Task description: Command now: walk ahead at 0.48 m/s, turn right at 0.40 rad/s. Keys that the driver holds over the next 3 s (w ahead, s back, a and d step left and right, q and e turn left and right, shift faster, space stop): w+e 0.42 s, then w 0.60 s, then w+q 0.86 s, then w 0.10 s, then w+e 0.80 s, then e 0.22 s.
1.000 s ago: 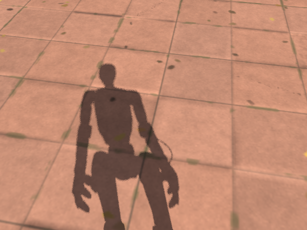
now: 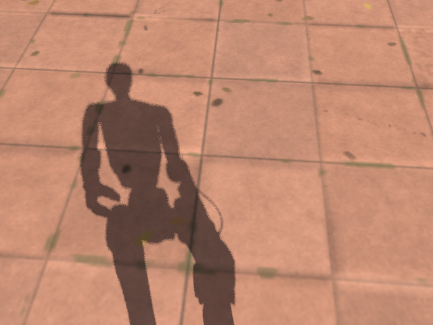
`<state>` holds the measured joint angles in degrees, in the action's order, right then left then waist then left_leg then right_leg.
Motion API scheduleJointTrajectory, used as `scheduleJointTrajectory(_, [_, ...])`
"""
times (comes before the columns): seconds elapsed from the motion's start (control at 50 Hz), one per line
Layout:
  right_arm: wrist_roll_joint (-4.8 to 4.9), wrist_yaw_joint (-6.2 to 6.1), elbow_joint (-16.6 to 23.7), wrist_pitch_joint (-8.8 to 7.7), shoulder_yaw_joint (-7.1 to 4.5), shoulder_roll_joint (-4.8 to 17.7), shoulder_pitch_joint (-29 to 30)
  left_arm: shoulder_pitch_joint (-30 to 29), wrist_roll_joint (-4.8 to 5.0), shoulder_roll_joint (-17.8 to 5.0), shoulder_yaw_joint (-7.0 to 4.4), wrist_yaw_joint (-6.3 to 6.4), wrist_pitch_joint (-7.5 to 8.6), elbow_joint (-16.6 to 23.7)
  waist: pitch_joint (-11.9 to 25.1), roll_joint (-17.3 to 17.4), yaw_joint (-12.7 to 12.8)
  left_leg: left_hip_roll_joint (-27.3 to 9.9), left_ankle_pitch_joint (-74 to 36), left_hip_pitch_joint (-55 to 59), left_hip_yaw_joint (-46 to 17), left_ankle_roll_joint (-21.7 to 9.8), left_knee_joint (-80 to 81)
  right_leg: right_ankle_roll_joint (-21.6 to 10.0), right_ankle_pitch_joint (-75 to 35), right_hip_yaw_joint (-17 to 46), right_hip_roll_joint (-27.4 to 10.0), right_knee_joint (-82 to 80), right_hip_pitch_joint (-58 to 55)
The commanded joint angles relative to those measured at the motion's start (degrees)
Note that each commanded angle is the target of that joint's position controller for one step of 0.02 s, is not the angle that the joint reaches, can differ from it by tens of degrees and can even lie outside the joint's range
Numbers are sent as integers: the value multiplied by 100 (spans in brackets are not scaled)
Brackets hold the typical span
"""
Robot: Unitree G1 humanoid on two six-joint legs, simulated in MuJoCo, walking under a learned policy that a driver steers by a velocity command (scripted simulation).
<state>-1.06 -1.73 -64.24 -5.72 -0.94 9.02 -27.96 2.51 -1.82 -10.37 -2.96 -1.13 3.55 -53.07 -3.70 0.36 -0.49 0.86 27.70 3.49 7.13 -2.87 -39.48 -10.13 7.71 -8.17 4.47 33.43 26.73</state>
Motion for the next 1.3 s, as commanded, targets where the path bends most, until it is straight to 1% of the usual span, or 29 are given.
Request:
scheduleJointTrajectory(0.02, [24,139,693,-92,-169,699,28,2154,122,-1423,-432,20,-131,-424,1611,-649,710,226,-183,-4183,-954,-86,-4674,-1616,1603,5338,-2354,-1864,-4309])
scheduleJointTrajectory(0.04, [22,165,1000,-157,-195,852,719,1549,145,-1212,-367,31,-127,-277,702,-363,527,-173,-795,-4588,-1069,-151,-4382,-1368,1617,4521,-2255,-2055,-3534])
scheduleJointTrajectory(0.08, [-28,151,1107,-181,-231,842,1026,1199,110,-756,-247,55,-50,-215,171,371,134,-514,-1268,-3973,-1056,-78,-3549,-945,94,3468,-1809,-2200,-2208])
scheduleJointTrajectory(0.1, [-102,155,1153,-81,-223,752,960,1200,118,-646,-199,98,-7,-237,166,338,-53,-583,-1216,-3620,-1079,26,-3257,-829,-481,3062,-1565,-2202,-1793])
scheduleJointTrajectory(0.14, [-159,170,1228,109,-208,580,916,1420,142,-717,-188,129,96,-269,212,176,-176,-620,-1095,-3408,-1000,197,-2749,-768,-1096,2637,-1350,-2195,-1513])
scheduleJointTrajectory(0.2, [-183,196,1553,257,-205,606,1593,1757,177,-937,-222,146,119,-248,38,-59,-55,-651,-1582,-3751,-786,427,-1951,-647,-1101,2412,-1123,-2334,-1351])
scheduleJointTrajectory(0.3, [-124,271,2076,296,-194,698,2859,2441,175,-932,-221,130,51,-205,54,-301,443,-495,-2682,-4280,-701,549,-692,-176,-1764,2479,-975,-2138,-2083])
scheduleJointTrajectory(0.42, [-50,314,2587,222,-104,762,3777,2842,70,-1042,-243,214,-5,-92,54,-493,716,-160,-2499,-4349,-697,434,308,-228,-2583,2823,-1096,-1598,-3031])
scheduleJointTrajectory(0.46, [-33,310,2585,160,-107,840,3491,2655,67,-1102,-255,263,15,-24,113,-570,501,-84,-2416,-3621,-689,270,841,-80,-2913,2786,-1159,-1411,-2988])
scheduleJointTrajectory(0.5, [-31,227,2260,84,-221,1091,2389,2442,80,-1204,-264,229,86,18,605,-532,22,199,-2208,-1986,-549,11,1213,162,-4096,2596,-1012,-481,-2767])
scheduleJointTrajectory(0.52, [-66,158,2059,13,-291,1251,1564,2359,112,-1184,-254,180,142,30,1051,-371,-397,-48,-2428,-835,-708,-177,1444,270,-3778,2367,-768,513,-2371])
scheduleJointTrajectory(0.54, [-204,62,1983,-17,-382,1657,607,2428,152,-852,-164,147,195,221,1877,181,-679,-1354,-1663,505,-2068,-459,1365,340,-1878,2090,-482,1998,-1531])
scheduleJointTrajectory(0.56, [-254,109,1831,62,-526,2113,485,3397,380,-488,-127,140,138,158,2410,1728,-220,-2634,-1647,1567,-4775,-1341,1973,560,2258,1489,463,3663,80])
scheduleJointTrajectory(0.58, [-110,178,1892,134,-459,1562,862,3155,139,-963,-170,197,68,37,1730,679,-99,-2402,-795,904,-4946,-1232,2232,483,1932,1605,-35,4071,621])
scheduleJointTrajectory(0.6, [-52,201,1971,124,-352,1126,1354,2508,72,-927,-172,154,60,149,887,161,-70,-2112,-931,32,-3979,-1092,2372,512,1384,1586,-199,3917,663])
scheduleJointTrajectory(0.62, [-89,220,1933,97,-297,937,1539,2160,55,-815,-144,122,67,253,530,-49,-13,-1828,-1612,-484,-3299,-962,2501,533,1122,1550,-346,3672,615])
scheduleJointTrajectory(0.66, [-63,200,1735,30,-248,853,1395,2011,-32,-756,-142,36,-21,334,388,331,144,-1417,-2537,-936,-2435,-779,2671,599,1038,1456,-514,3287,387])
scheduleJointTrajectory(0.74, [40,239,1438,-120,-264,947,892,1688,-77,-617,-97,-63,-133,458,369,466,215,-1319,-3223,-947,-1881,-880,2929,720,809,1202,-610,2866,663])
scheduleJointTrajectory(0.86, [59,240,1192,-65,-258,994,344,81,-28,-431,90,-156,-91,989,10,450,-95,-1033,-3583,-989,-1189,-773,3231,902,-375,606,-837,1023,809])
scheduleJointTrajectory(0.94, [35,214,1041,-31,-281,1136,6,-442,24,-525,117,-117,-67,1154,-32,485,-228,-1225,-3927,-573,-1141,-719,3041,786,-428,449,-700,225,469])
scheduleJointTrajectory(1.0, [10,166,962,27,-297,1210,18,-345,6,-637,70,-60,-21,1161,7,485,-82,-1401,-4798,-185,-1121,-636,2547,562,57,407,-537,-176,31])
scheduleJointTrajectory(1.04, [46,153,921,83,-283,1199,51,804,-63,-789,-38,25,70,764,600,261,420,-1132,-5707,-355,-886,-469,1088,340,17,325,-255,-785,-1561])
scheduleJointTrajectory(1.06, [85,158,1043,86,-228,1061,114,1779,-177,-1112,-147,98,143,536,1222,-45,791,-882,-4529,-1301,-746,-358,-212,111,269,1090,-990,-852,-3015])
scheduleJointTrajectory(1.08, [260,187,1274,88,-73,399,-337,2371,-291,-1735,-297,148,142,494,2029,-1261,719,-59,-1140,-3294,-276,-90,-2292,-470,698,3509,-2805,-1146,-4764])
scheduleJointTrajectory(1.1, [126,131,1149,145,-242,974,-290,2281,-42,-1597,-307,120,48,475,2007,-882,703,97,184,-3838,-817,-159,-3052,-613,1074,4447,-3027,-1731,-4261])
scheduleJointTrajectory(1.12, [66,144,1225,174,-298,1052,141,1665,34,-1233,-200,102,31,540,1048,-504,432,-240,-303,-4012,-1049,-218,-3127,-401,1381,3527,-2706,-1894,-3401])
scheduleJointTrajectory(1.16, [40,220,1219,218,-276,810,416,1087,49,-704,-64,74,123,572,267,-474,148,-550,-942,-3661,-1023,-195,-2627,19,809,2273,-2161,-2387,-2162])
scheduleJointTrajectory(1.2, [-78,302,1141,371,-281,675,291,1125,69,-599,-33,116,222,460,143,-563,-46,-616,-1199,-3328,-975,-113,-2494,220,155,1562,-1893,-2573,-1714])
scheduleJointTrajectory(1.3, [-60,406,1416,503,-321,608,1065,1637,105,-712,-81,157,355,227,4,-388,-52,-687,-2080,-4191,-883,-4,-2233,247,-968,665,-1800,-2678,-2075])
